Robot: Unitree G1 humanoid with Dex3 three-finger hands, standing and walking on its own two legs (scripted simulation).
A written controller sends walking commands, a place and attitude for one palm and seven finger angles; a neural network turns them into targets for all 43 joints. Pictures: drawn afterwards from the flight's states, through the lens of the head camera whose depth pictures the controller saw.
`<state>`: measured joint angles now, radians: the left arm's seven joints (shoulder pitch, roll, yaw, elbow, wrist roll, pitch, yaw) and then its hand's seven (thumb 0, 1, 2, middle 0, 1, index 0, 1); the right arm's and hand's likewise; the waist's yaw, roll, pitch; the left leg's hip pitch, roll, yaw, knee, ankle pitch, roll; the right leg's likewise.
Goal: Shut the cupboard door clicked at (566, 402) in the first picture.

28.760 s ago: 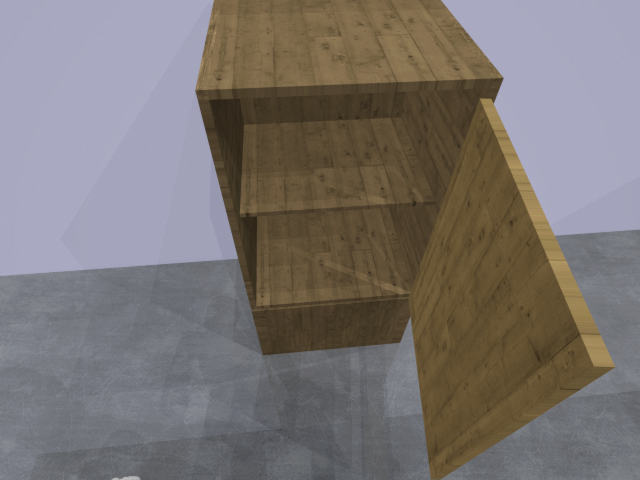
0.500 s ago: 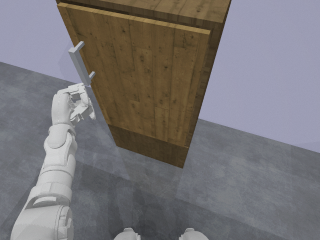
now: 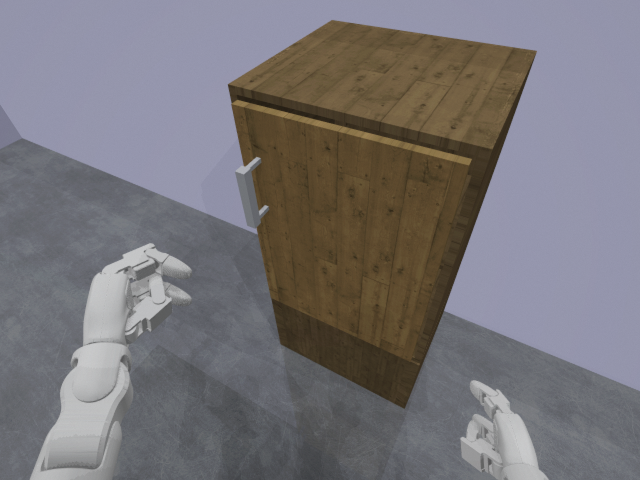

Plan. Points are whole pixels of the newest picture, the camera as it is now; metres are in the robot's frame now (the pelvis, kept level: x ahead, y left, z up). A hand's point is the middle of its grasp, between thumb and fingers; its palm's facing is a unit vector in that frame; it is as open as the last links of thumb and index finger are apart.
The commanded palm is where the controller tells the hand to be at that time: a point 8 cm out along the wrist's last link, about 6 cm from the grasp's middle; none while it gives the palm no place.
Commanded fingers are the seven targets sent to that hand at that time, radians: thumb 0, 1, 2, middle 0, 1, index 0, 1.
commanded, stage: draw the hand back to the body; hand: left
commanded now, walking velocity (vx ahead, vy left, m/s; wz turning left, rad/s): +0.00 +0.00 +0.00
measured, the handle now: (254, 193) +0.64 +0.20 -0.01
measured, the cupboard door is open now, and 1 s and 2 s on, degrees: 1 1 1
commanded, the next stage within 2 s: step back with the hand held close in 0.76 s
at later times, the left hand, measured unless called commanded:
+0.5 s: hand (48, 353) +0.18 +0.26 +0.17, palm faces +0.49 -0.76 -0.43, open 6.9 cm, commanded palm +0.14 +0.29 +0.18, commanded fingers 0.00 0.90 0.90 -0.20 -0.30 -0.20 -0.30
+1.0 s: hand (56, 359) +0.18 +0.25 +0.16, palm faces +0.46 -0.78 -0.43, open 7.4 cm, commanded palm +0.13 +0.29 +0.18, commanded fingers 0.00 0.90 0.90 -0.20 -0.30 -0.20 -0.30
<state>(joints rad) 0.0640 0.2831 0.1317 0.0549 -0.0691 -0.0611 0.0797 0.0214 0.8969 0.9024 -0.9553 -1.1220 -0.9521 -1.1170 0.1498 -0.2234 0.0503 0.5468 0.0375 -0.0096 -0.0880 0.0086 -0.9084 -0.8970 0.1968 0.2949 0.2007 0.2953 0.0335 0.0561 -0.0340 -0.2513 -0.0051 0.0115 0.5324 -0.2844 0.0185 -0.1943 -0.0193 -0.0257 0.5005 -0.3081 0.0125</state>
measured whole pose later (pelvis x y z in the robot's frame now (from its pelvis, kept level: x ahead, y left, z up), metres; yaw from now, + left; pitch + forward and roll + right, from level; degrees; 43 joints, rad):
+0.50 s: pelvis +0.01 -0.01 +0.01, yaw +1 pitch -3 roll +0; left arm 0.48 0.35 0.37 -0.36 -0.08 -0.07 0.10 0.02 0.89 0.90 -0.30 -0.40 -0.30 -0.40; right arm 0.21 -0.24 0.01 0.63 0.02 -0.07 -0.08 0.01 -0.91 -0.90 0.20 0.30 0.20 0.30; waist 0.07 0.09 -0.02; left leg -0.14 0.00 0.00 0.44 -0.26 0.00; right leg -0.08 -0.01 -0.04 0.42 -0.29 0.00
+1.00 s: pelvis -0.01 -0.01 +0.01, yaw +1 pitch -2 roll -1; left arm 0.48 0.35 0.37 -0.34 -0.07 -0.13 0.10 0.02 0.89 0.90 -0.21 -0.30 -0.21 -0.30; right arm 0.19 -0.24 0.01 0.62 0.01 -0.07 -0.08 0.01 -0.91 -0.90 0.20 0.30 0.20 0.30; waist 0.03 0.10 -0.03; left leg -0.22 0.03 -0.02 0.49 -0.25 0.00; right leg -0.13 0.01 -0.06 0.40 -0.25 -0.01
